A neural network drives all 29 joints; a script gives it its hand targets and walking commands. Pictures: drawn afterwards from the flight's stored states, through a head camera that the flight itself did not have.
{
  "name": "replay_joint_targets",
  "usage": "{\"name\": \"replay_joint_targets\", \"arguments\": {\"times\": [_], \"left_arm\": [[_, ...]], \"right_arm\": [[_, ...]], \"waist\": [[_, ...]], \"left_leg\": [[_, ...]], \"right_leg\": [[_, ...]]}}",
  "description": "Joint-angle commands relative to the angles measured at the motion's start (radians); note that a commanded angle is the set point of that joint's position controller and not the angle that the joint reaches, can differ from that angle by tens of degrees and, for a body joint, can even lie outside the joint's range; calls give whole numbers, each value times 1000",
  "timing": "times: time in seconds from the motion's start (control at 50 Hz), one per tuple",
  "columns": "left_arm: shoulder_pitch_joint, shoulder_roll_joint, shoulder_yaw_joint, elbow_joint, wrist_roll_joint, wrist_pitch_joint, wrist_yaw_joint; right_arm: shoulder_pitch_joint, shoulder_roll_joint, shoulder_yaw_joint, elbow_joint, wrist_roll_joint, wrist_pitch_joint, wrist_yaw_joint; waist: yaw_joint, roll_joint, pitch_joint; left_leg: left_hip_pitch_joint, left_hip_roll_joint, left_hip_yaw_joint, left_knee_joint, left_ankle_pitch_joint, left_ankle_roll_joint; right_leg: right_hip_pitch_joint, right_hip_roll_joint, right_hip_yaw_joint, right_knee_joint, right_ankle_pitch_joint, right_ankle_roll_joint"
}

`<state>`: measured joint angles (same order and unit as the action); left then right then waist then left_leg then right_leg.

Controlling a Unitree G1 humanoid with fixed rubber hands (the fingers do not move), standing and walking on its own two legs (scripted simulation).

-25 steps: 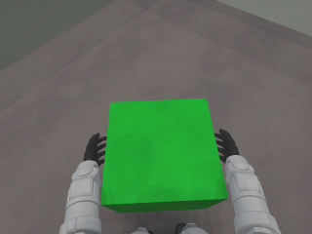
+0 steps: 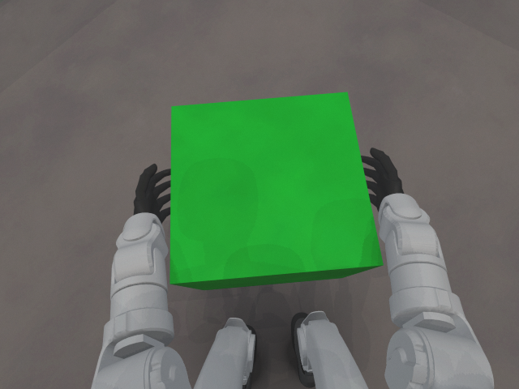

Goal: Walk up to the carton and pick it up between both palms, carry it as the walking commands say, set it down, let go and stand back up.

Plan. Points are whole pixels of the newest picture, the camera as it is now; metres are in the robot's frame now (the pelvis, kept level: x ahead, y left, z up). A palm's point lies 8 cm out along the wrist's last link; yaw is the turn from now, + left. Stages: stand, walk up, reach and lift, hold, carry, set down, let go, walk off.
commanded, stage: set down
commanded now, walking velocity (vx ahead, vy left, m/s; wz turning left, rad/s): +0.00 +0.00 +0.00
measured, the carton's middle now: (267, 202) +0.43 +0.01 -0.15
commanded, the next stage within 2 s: none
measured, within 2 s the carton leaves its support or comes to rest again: neither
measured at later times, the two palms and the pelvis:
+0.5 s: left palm (165, 211) +0.42 +0.20 -0.15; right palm (365, 194) +0.44 -0.17 -0.16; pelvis -0.01 -0.01 -0.07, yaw +1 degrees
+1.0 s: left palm (179, 213) +0.44 +0.20 -0.24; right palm (352, 195) +0.47 -0.17 -0.24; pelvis -0.03 +0.00 -0.14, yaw +1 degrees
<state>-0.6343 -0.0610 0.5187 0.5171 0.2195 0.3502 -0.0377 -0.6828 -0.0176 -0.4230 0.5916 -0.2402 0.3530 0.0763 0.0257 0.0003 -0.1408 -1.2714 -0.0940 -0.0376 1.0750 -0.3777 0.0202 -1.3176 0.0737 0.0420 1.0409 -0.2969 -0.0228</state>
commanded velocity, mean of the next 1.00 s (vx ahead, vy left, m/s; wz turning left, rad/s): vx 0.00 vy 0.00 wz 0.00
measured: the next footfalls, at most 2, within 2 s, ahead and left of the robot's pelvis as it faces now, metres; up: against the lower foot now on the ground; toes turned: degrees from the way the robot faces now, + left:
none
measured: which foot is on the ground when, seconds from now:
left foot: down 0.00-1.00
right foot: down 0.00-1.00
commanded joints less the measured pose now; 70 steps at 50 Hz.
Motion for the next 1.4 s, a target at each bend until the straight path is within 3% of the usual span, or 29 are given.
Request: {"name": "replay_joint_targets", "arguments": {"times": [0.0,0.16,0.36,0.74,0.96,1.38], "left_arm": [[-601,-871,-585,22,-171,-18,-296],[-652,-842,-613,17,-215,-32,-296],[-728,-788,-588,56,-234,-41,-281],[-891,-746,-593,40,-279,-48,-213],[-992,-720,-568,57,-287,-45,-181],[-1201,-640,-561,41,-343,-43,-167]], "right_arm": [[-543,916,545,11,169,-25,260],[-588,912,589,-5,208,-35,226],[-670,868,569,16,222,-43,190],[-831,773,549,41,261,-61,172],[-933,728,520,89,269,-61,162],[-1131,672,538,97,313,-52,123]], "waist": [[13,-25,-822],[17,-33,-937],[14,-45,-959],[14,-35,-1087],[15,-38,-1076],[17,-70,-1126]], "left_leg": [[195,-9,-24,-81,194,-21],[38,-16,-5,16,198,-27],[-106,-21,10,115,147,-28],[-152,-30,24,309,201,-50],[-232,-36,35,405,166,-51],[-440,-45,74,614,109,-39]], "right_leg": [[557,21,27,-2,245,-8],[558,17,41,92,319,7],[460,17,40,182,269,17],[187,40,-8,377,228,15],[42,41,-25,474,167,13],[-12,33,-21,676,165,8]]}}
